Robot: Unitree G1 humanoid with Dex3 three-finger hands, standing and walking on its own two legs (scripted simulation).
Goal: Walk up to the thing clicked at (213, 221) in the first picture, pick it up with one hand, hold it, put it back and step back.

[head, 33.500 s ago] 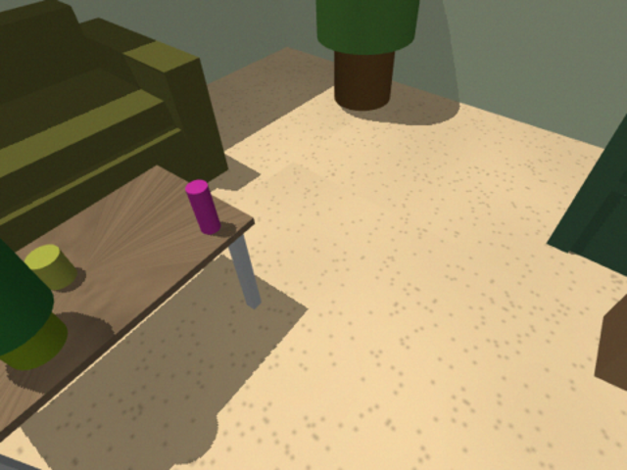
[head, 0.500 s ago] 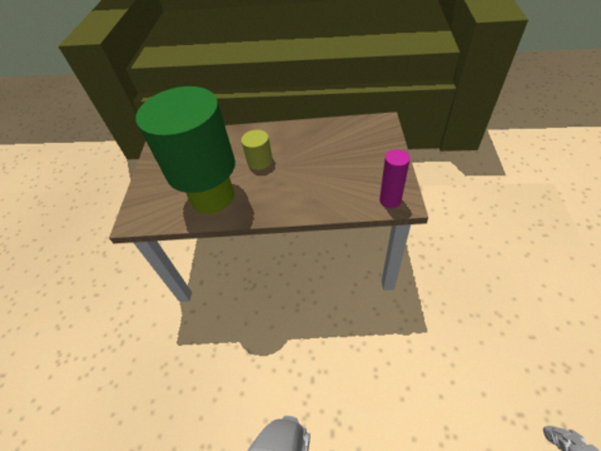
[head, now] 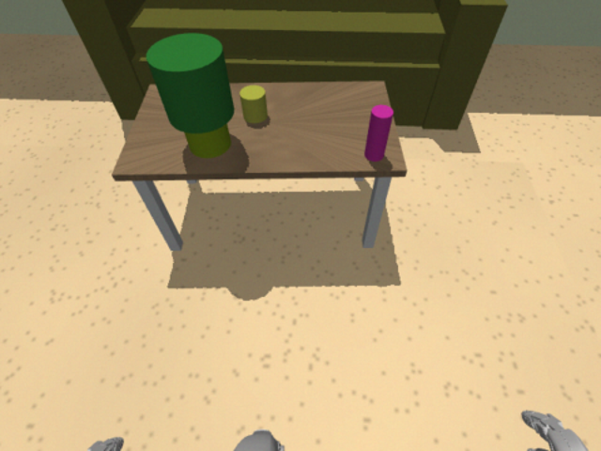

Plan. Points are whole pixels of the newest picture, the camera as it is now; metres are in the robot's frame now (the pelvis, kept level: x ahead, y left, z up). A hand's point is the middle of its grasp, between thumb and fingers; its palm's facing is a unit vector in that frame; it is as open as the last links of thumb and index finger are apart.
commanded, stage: step back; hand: right
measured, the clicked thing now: (378, 134) +0.95 -0.17 -0.22
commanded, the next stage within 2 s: stand in 1.24 s
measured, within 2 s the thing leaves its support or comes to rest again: neither
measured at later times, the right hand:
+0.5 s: hand out of the picture -0.05 -0.26 -0.14, palm faces -0.11 +0.92 -0.37, open 7.4 cm
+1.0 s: hand out of the picture -0.02 -0.25 -0.13, palm faces -0.10 +0.92 -0.37, open 7.4 cm
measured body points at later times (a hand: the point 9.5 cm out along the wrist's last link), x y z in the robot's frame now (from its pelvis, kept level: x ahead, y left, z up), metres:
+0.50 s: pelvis -0.13 -0.01 +0.01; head -0.12 +0.00 +0.46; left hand -0.09 +0.32 -0.11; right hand -0.05 -0.31 -0.12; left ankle -0.12 +0.11 -0.72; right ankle -0.09 -0.14 -0.70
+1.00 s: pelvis -0.11 +0.00 +0.01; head -0.10 +0.01 +0.46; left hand -0.08 +0.32 -0.12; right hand -0.01 -0.30 -0.11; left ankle -0.10 +0.12 -0.72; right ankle -0.10 -0.13 -0.72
